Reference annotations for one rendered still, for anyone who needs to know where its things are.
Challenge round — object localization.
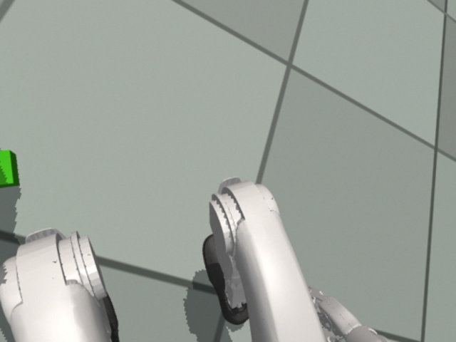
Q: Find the right robot arm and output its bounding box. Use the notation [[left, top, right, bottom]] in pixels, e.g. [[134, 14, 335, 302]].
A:
[[346, 326, 390, 342]]

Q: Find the right robot foot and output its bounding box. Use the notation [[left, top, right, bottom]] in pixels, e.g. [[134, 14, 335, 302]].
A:
[[202, 234, 249, 325]]

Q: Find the small box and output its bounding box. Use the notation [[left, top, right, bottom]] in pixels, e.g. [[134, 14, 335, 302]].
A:
[[0, 150, 19, 188]]

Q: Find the left robot foot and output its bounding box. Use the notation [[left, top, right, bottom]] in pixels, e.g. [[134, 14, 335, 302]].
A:
[[103, 292, 119, 342]]

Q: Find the right robot hand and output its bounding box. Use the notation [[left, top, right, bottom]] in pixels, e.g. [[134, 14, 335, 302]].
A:
[[308, 286, 362, 342]]

